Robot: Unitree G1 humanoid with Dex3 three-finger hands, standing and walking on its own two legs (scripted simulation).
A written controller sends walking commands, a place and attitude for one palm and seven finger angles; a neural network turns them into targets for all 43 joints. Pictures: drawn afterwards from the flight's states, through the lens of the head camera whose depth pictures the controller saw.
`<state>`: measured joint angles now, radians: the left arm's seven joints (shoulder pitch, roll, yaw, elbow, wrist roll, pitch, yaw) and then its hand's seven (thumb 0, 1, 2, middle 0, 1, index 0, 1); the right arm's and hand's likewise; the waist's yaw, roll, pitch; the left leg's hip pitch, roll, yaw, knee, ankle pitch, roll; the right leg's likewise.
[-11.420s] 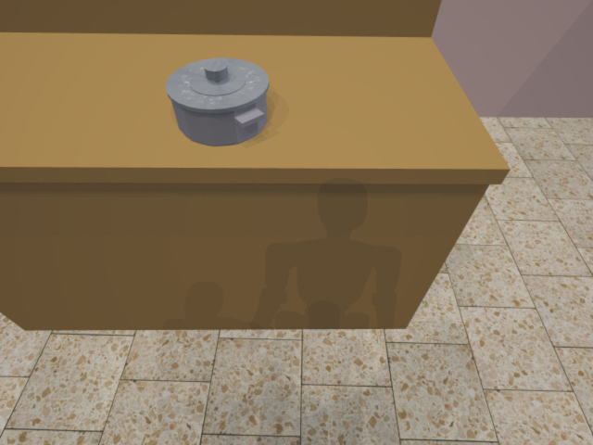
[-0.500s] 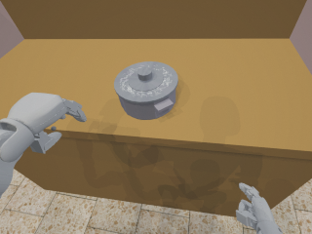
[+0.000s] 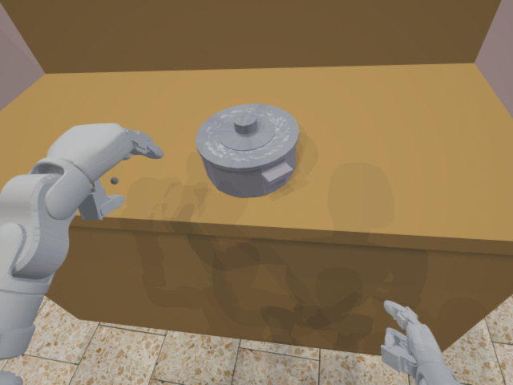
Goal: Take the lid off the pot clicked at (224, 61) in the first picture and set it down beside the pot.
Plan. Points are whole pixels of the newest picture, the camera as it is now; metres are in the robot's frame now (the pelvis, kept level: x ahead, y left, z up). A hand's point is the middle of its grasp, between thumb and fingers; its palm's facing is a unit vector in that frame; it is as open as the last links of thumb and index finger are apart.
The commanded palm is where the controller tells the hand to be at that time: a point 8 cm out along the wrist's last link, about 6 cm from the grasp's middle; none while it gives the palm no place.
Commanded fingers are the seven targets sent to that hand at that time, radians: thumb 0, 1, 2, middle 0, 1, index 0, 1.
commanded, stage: move the open hand above the knob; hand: left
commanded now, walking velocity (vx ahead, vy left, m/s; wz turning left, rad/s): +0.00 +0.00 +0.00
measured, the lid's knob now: (245, 123) +0.53 +0.10 +0.13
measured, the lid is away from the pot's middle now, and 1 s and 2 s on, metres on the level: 0.00 0.00 0.00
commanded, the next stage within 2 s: none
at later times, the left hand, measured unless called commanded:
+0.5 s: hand (161, 128) +0.40 +0.19 +0.22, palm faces -0.08 -0.04 -1.00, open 10.2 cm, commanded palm +0.36 +0.18 +0.27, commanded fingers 0.00 -0.35 1.54 -0.84 -0.08 -0.84 -0.08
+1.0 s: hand (214, 143) +0.43 +0.12 +0.17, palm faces -0.28 +0.00 -0.96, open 10.2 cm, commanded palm +0.43 +0.14 +0.27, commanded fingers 0.00 -0.35 1.54 -0.84 -0.08 -0.84 -0.08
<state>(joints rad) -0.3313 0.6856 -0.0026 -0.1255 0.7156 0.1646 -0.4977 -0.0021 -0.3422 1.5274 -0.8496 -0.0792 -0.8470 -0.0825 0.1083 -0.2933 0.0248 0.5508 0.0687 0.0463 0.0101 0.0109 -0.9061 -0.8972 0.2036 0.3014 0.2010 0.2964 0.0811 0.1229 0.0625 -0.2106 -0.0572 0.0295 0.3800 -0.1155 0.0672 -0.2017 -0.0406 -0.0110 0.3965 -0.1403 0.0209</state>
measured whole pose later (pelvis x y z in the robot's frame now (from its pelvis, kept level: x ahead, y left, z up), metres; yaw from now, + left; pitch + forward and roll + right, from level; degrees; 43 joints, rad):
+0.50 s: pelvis +0.02 -0.01 +0.00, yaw +0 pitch -2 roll +0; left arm -0.64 0.65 -0.14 0.05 0.76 0.22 -0.49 0.00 -0.34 1.53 -0.86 -0.08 -0.85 -0.08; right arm 0.10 -0.30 0.02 0.58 0.06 0.05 0.03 0.01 -0.91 -0.90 0.20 0.30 0.20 0.30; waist 0.05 0.11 0.07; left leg -0.20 -0.05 0.02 0.37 -0.14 0.05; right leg -0.20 -0.03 -0.01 0.40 -0.17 0.01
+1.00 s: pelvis +0.04 -0.02 +0.00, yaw +0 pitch -1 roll +0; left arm -0.70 0.53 -0.30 0.19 0.80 0.29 -0.54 0.00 -0.34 1.53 -0.85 -0.08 -0.84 -0.08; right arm 0.12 -0.32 0.02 0.57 0.08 0.11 0.04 0.01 -0.91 -0.90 0.20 0.30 0.20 0.30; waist 0.02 0.12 0.05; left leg -0.21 -0.03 0.02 0.39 -0.17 0.04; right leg -0.21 -0.02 -0.02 0.42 -0.20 0.00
